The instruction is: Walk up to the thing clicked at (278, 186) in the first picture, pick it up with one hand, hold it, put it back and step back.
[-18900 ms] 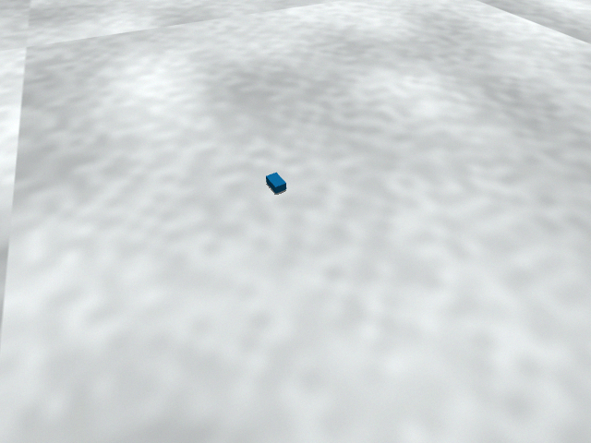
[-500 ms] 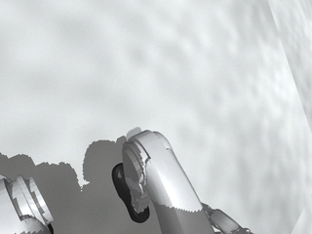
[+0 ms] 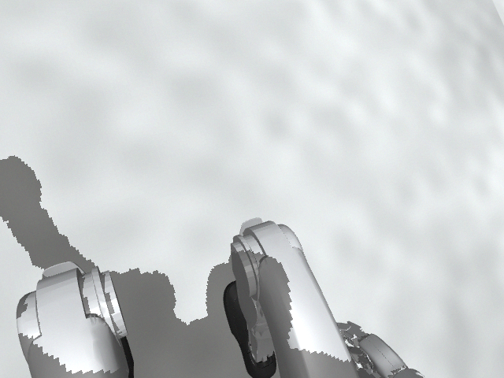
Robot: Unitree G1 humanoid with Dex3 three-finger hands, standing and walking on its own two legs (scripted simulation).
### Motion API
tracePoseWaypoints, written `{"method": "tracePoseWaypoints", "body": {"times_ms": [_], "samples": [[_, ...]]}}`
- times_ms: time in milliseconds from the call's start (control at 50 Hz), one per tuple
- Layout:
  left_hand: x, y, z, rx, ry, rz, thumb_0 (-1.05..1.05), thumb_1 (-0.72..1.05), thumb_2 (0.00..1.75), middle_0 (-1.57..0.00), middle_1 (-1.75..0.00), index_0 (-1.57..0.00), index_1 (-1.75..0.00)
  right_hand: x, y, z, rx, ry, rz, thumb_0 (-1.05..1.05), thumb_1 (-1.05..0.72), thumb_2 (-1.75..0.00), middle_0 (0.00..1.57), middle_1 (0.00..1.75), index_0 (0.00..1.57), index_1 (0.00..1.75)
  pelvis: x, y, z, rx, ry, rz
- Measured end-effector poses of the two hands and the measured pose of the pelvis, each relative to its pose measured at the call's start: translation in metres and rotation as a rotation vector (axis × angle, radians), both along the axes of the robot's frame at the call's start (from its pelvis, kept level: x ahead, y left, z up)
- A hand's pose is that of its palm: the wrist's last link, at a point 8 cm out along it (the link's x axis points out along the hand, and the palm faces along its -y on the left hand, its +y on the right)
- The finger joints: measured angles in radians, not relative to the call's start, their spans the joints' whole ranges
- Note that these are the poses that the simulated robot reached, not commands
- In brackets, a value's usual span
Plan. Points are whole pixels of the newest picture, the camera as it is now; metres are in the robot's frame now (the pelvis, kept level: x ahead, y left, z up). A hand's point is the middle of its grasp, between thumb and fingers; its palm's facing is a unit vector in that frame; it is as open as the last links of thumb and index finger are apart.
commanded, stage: settle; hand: left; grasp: from above
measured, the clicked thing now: out of the picture +0.47 +0.36 -0.20
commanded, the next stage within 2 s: lift in 0.16 s
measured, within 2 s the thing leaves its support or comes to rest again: neither
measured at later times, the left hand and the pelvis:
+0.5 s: hand out of the picture +0.44 +0.36 -0.11, palm faces -0.43 -0.14 -0.89, open 8.9 cm; pelvis -0.01 +0.00 +0.03, yaw +3 degrees
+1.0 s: hand out of the picture +0.37 +0.35 +0.05, palm faces -0.40 -0.16 -0.90, open 8.9 cm; pelvis -0.01 +0.00 +0.14, yaw +8 degrees
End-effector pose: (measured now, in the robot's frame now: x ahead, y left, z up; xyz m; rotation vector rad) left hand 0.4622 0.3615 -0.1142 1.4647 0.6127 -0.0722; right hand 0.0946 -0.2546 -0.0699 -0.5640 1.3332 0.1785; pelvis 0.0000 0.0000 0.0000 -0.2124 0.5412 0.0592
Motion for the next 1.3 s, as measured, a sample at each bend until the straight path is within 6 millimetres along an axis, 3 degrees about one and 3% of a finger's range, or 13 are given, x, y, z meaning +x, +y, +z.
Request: {"method": "tracePoseWaypoints", "body": {"times_ms": [380, 600, 780, 920, 1080, 1300], "samples": [[-0.003, -0.005, 0.041, 0.003, 0.013, -0.029, 0.00, 0.20, 0.27, -0.80, -0.36, -0.82, -0.34, -0.030, -0.015, 0.007, -0.068, 0.051, -0.125, 0.00, -0.91, -0.90, 0.20, 0.30, 0.20, 0.30, -0.007, -0.004, 0.013, 0.026, 0.020, 0.024], [-0.029, -0.003, 0.078, -0.021, 0.034, -0.018, 0.00, 0.21, 0.26, -0.78, -0.38, -0.81, -0.35, -0.026, -0.016, 0.022, -0.066, 0.047, -0.182, 0.00, -0.91, -0.90, 0.20, 0.30, 0.20, 0.30, -0.009, -0.005, 0.039, 0.043, 0.050, 0.047], [-0.060, 0.002, 0.136, -0.020, 0.017, -0.018, 0.00, 0.23, 0.25, -0.77, -0.39, -0.79, -0.36, 0.005, -0.008, 0.044, -0.028, -0.037, -0.197, 0.00, -0.91, -0.90, 0.20, 0.30, 0.20, 0.30, -0.010, -0.004, 0.075, 0.063, 0.064, 0.067], [-0.081, 0.000, 0.187, -0.031, 0.008, -0.016, 0.00, 0.23, 0.25, -0.75, -0.40, -0.79, -0.37, 0.034, 0.003, 0.075, 0.011, -0.123, -0.193, 0.00, -0.90, -0.90, 0.20, 0.30, 0.20, 0.30, -0.010, -0.003, 0.113, 0.075, 0.051, 0.081], [-0.103, -0.013, 0.255, -0.046, -0.017, -0.021, 0.00, 0.24, 0.24, -0.75, -0.41, -0.78, -0.37, 0.056, 0.013, 0.127, 0.036, -0.193, -0.204, 0.00, -0.90, -0.89, 0.20, 0.30, 0.20, 0.30, -0.007, -0.002, 0.168, 0.094, 0.009, 0.099], [-0.136, -0.029, 0.356, -0.049, -0.019, -0.004, 0.00, 0.24, 0.24, -0.75, -0.41, -0.78, -0.37, 0.071, 0.022, 0.216, 0.071, -0.269, -0.232, 0.00, -0.90, -0.89, 0.20, 0.30, 0.20, 0.30, 0.005, 0.000, 0.257, 0.134, -0.097, 0.118]]}}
